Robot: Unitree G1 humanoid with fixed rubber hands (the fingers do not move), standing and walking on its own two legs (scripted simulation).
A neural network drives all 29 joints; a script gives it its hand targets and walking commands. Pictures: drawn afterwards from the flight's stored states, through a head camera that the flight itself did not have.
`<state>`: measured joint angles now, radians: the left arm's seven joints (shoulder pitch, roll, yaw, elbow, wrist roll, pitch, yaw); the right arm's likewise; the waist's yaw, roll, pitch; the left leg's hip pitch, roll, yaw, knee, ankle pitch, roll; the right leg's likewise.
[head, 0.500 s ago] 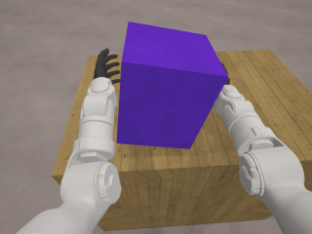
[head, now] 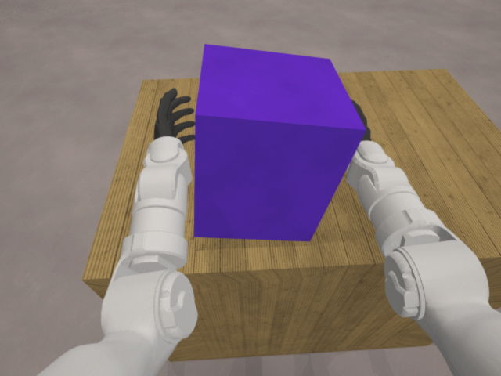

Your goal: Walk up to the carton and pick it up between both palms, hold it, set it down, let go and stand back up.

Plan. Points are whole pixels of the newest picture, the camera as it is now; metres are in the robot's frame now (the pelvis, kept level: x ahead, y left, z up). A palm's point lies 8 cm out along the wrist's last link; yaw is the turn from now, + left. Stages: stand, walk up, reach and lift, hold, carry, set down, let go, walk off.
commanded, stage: set down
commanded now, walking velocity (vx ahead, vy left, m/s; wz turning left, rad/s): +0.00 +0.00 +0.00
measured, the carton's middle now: (260, 149) +0.45 +0.02 +0.11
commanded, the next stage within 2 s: none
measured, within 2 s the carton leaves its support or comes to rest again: rests again in 0.98 s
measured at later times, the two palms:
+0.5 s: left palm (169, 148) +0.41 +0.16 +0.14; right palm (355, 148) +0.43 -0.14 +0.12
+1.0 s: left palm (165, 158) +0.40 +0.17 +0.13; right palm (350, 152) +0.43 -0.13 +0.12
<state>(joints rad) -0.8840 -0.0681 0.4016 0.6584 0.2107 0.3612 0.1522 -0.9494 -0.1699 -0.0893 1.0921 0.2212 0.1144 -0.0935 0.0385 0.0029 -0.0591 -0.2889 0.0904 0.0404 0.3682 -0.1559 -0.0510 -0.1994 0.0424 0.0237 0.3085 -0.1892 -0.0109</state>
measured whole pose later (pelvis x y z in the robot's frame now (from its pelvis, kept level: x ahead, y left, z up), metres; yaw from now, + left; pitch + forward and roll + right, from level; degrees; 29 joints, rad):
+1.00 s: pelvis +0.00 +0.00 +0.00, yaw +0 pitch +5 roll -1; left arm -0.81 -0.11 0.47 0.68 0.26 0.20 0.12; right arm -0.91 -0.09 -0.32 1.09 -0.05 -0.02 -0.03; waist 0.05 0.00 -0.06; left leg -0.29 0.09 0.04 0.37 -0.16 -0.05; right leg -0.20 0.04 0.02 0.31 -0.19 -0.01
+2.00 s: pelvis -0.01 +0.00 +0.00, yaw +0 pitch +15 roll -1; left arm -0.76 -0.03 0.22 0.67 0.05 0.23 0.24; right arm -0.92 -0.23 -0.14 1.10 0.14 -0.01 -0.03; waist 0.09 0.00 -0.09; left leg -0.50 0.09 0.04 0.37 -0.11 -0.05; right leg -0.43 0.05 0.02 0.33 -0.16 -0.01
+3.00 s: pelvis -0.08 +0.03 -0.01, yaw -1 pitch +6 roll +0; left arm -0.44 0.04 0.07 0.02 -0.02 0.68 0.24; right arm -0.44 -0.40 -0.02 0.60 0.35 0.20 0.09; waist 0.01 -0.08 -0.09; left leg -0.43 0.00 0.03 0.37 -0.04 0.00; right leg -0.42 -0.02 0.05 0.44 -0.14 -0.01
